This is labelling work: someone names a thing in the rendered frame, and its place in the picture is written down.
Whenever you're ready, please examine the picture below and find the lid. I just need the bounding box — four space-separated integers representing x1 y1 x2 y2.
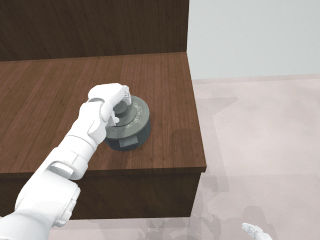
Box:
105 95 150 140

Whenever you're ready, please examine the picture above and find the left robot hand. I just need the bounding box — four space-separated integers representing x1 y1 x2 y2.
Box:
88 83 131 127

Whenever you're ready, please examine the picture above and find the knob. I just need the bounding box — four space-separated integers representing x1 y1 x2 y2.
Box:
113 100 129 118

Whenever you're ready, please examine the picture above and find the pot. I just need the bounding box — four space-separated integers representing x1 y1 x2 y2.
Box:
103 118 151 152

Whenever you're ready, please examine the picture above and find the table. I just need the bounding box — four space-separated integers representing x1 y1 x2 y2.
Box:
0 0 207 220

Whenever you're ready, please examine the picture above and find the robot left forearm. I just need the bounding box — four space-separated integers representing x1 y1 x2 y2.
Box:
14 95 113 211

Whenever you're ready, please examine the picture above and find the right robot hand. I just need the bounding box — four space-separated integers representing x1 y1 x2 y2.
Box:
242 223 272 240

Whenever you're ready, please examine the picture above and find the left robot upper arm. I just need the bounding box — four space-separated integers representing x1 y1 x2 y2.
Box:
0 169 81 240

